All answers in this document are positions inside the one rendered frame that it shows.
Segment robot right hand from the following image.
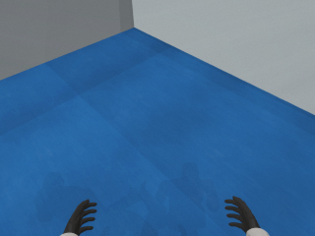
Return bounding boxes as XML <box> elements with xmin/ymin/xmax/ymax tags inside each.
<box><xmin>224</xmin><ymin>196</ymin><xmax>261</xmax><ymax>233</ymax></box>

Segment robot left hand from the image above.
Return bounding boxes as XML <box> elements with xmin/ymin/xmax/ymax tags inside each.
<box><xmin>63</xmin><ymin>199</ymin><xmax>97</xmax><ymax>236</ymax></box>

